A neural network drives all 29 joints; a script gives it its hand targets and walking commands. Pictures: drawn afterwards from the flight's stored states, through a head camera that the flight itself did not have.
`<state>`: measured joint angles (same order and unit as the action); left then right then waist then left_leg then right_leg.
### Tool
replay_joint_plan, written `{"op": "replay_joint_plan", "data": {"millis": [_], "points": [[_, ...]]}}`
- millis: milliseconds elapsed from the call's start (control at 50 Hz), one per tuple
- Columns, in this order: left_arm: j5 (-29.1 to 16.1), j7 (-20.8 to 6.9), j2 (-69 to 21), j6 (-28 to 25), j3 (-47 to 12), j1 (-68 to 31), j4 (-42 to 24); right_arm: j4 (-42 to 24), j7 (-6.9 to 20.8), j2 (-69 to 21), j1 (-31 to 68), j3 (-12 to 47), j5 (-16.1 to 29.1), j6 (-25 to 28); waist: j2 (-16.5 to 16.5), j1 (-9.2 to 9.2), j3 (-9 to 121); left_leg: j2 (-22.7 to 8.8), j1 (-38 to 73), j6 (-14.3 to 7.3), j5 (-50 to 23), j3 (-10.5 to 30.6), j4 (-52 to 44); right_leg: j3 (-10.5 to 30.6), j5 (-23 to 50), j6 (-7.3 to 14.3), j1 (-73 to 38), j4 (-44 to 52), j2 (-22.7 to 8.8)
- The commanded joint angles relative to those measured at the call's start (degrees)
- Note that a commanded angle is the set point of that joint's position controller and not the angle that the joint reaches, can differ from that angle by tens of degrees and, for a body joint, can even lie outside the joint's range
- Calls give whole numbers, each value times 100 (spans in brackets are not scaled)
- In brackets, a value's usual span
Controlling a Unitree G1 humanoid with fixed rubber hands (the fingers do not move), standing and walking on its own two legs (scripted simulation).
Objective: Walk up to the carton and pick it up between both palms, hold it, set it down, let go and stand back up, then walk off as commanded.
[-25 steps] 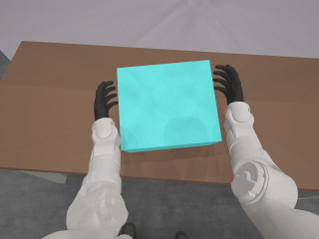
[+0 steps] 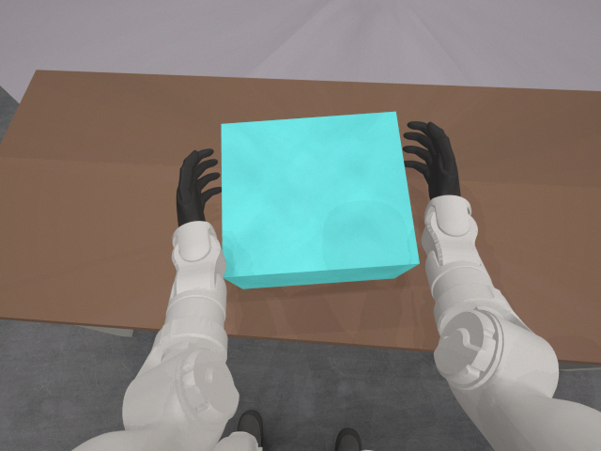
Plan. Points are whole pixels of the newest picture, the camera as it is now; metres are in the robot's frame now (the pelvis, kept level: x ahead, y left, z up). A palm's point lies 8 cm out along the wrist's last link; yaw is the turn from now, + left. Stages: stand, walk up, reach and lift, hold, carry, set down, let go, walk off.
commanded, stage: set down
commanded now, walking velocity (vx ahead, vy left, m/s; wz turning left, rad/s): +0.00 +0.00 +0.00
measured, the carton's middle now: (313, 206) +0.45 +0.04 -0.08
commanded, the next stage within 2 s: none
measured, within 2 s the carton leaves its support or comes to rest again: rests again in 0.56 s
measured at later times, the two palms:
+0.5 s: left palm (192, 212) +0.39 +0.20 -0.01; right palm (439, 183) +0.46 -0.13 +0.00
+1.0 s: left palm (199, 227) +0.39 +0.21 -0.07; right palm (430, 199) +0.47 -0.13 -0.06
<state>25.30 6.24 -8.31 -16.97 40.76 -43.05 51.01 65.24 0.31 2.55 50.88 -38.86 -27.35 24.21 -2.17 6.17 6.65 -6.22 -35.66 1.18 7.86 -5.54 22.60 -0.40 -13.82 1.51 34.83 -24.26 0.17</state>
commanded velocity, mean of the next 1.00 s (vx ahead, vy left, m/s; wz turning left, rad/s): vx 0.00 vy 0.00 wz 0.00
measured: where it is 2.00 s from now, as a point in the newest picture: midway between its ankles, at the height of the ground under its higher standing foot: outside the picture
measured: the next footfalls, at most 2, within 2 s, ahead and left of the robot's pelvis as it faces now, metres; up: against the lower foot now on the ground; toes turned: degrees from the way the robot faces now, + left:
none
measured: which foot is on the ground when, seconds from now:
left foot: down 0.00-1.00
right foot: down 0.00-1.00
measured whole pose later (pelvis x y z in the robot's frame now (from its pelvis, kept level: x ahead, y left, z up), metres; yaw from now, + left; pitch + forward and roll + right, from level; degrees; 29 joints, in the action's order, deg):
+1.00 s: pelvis +0.00 +0.00 -0.03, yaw -3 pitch +39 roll +0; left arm 2.0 7.0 3.9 -29.2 20.6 -46.7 75.7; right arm 95.4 -0.4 13.4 61.6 -10.8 -2.2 33.8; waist -1.6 8.8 18.7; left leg -7.4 -60.0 3.7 11.3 -5.6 34.5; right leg -2.6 -16.6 2.8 56.7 -34.1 1.4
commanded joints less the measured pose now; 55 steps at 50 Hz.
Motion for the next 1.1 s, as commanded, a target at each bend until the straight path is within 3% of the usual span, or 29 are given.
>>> {"op": "replay_joint_plan", "data": {"millis": [0,40,80,120,140,160,220,240,300,360,400,440,500,540,560,620,700,760,800,820,840,860,900,920,960,1000,1020,1040,1080], "points": [[269,-874,-2002,-334,-1061,-1072,1044,690,803,-3071,1370,1865,-693,120,-1011,248,2278,574,-984,-423,-1654,-491,-5,-66,5727,-635,-3535,-971,-410],[308,-897,-2080,-436,-1144,-974,1111,846,820,-3091,1278,1762,-766,173,-844,148,2404,521,-898,-445,-1791,-413,-5,-115,5559,-582,-3384,-982,-425],[418,-847,-2272,-301,-1433,-1253,939,1379,819,-2656,1293,1485,-955,200,53,-203,2079,204,1960,-389,-3782,142,636,-644,2992,-382,100,-567,-138],[593,-656,-2259,-150,-998,-804,786,1859,918,-2618,1072,1187,-901,196,493,471,2237,-100,4431,-103,-5393,350,1245,-841,530,155,2773,286,107],[395,-555,-2286,-86,-1510,-981,572,1776,926,-2370,1238,1073,-787,210,357,187,2465,-35,4536,18,-5387,188,1297,-844,643,195,2252,361,287],[340,-530,-1975,-111,-1367,-846,758,1876,882,-2371,1232,1288,-735,211,-28,453,2212,163,3516,-94,-5063,-85,1366,-695,1173,118,1271,295,280],[181,-911,-2002,-428,-942,-886,1637,1069,666,-3236,1229,1751,-912,264,-1910,126,1679,599,-2674,-644,-500,-439,-68,79,6742,-671,-4039,-1095,-673],[103,-965,-1808,-496,-928,-1095,1565,694,663,-2939,1436,1987,-800,250,-1899,59,2070,613,-2769,-698,41,-337,-248,185,6585,-911,-4450,-1103,-861],[286,-1025,-1428,-569,-933,-1168,1700,1525,573,-2653,1432,1883,-703,223,-1024,102,2232,405,-702,-824,-1868,-130,-29,-91,4933,-808,-2711,-1055,-567],[164,-580,-1383,-491,-1425,-1540,911,1753,770,-1808,1684,1271,-470,268,38,289,3002,21,3108,-236,-3431,257,790,-682,473,-192,953,50,161],[3,-534,-992,-479,-1122,-1459,1360,1769,639,-1874,1496,1368,-292,193,-442,390,2746,307,1966,-267,-2761,-226,1160,-401,1002,-48,307,-16,89],[-171,-680,-814,-560,-1122,-1059,1904,1836,531,-2126,1408,1662,-238,176,-913,429,2166,494,-7,-447,-2089,-412,899,-84,3389,-329,-1463,-507,-199],[-389,-901,-514,-723,-1163,-1489,2080,1451,332,-1886,1633,1920,-247,253,-1280,-35,2129,582,-2006,-720,-891,-317,223,284,5800,-912,-3463,-1186,-715],[-300,-905,-792,-810,-1093,-1570,1937,1559,321,-2353,1840,2086,-139,342,-923,239,2133,463,-1799,-708,-1283,-134,296,190,5040,-827,-2840,-1275,-569],[-325,-794,-825,-879,-1419,-1610,1694,1945,355,-2113,1767,1757,-117,384,-312,-117,2525,370,-266,-669,-2394,142,657,-127,3704,-737,-1194,-1144,-339],[-225,-554,-560,-828,-1282,-1649,1722,2300,454,-1691,1702,1682,302,476,22,552,3154,181,1854,-209,-3469,-15,1428,-268,1270,-129,657,-278,51],[-687,-344,27,-962,-1392,-1234,2075,2516,304,-736,1717,1728,503,704,-99,450,3100,406,152,-112,-3240,-217,1584,-180,3616,-224,-393,-882,-15],[-1186,-290,977,-1264,-1077,-1250,2563,2097,44,-15,1738,2690,1017,869,-1308,463,3257,498,-2804,-431,-1305,-263,745,382,6224,-726,-3081,-1657,-443],[-1468,-284,1330,-1262,-1488,-1522,2653,2314,-114,452,2013,2851,1355,890,-1095,209,3368,403,-2386,-654,-2079,5,621,287,5757,-783,-2302,-1798,-382],[-1641,-287,1370,-1278,-1468,-1356,2775,2324,-106,420,2146,3048,1602,951,-887,433,3562,247,-1593,-673,-2746,148,784,186,5062,-754,-1389,-1726,-332],[-1920,-228,991,-1348,-1973,-1761,2334,2728,-61,494,2318,3008,1781,999,-475,87,3869,7,175,-573,-4018,394,1044,-135,3473,-678,249,-1317,-143],[-2161,-88,1259,-1412,-2060,-1944,2035,3039,41,651,2344,2984,2163,1039,260,395,4654,-168,2776,-236,-5319,537,1810,-346,1408,-441,2678,-790,165],[-2417,144,1203,-1357,-2195,-2227,1732,2973,114,1040,2498,2994,2625,973,529,609,5189,18,3104,340,-4557,412,2348,-381,393,139,3022,-329,314],[-2519,206,1173,-1406,-2549,-2446,1865,2721,127,1214,2783,3061,2700,1027,318,424,5218,198,2195,382,-4107,203,2475,-342,989,61,2207,-627,377],[-2309,16,1613,-1564,-2108,-1652,2672,2399,73,1269,2657,3604,2908,1237,-262,894,4896,435,-183,224,-3495,-213,2290,-47,4213,-233,-154,-1339,162],[-2357,-143,2028,-1726,-1963,-1707,2941,2027,-69,1373,2799,3962,2791,1412,-1258,594,4871,516,-3657,-253,-1891,-52,1505,334,6970,-720,-2530,-2380,-313],[-2399,-196,2114,-1815,-1900,-1670,2844,2022,-97,1645,2795,4044,2893,1448,-1085,491,4997,400,-3440,-305,-2228,57,1144,370,7200,-894,-2712,-2494,-393],[-2553,-191,2100,-1813,-2194,-1993,2420,2219,-92,1820,2925,3962,3005,1523,-472,313,5210,180,-1776,-379,-3690,279,1083,149,5825,-1048,-911,-2427,-274],[-2864,-156,1970,-1703,-2367,-2313,1928,2617,9,1871,3040,3654,3309,1372,207,384,6048,-61,2680,148,-5139,392,2209,-351,2196,-471,3424,-809,94]]}}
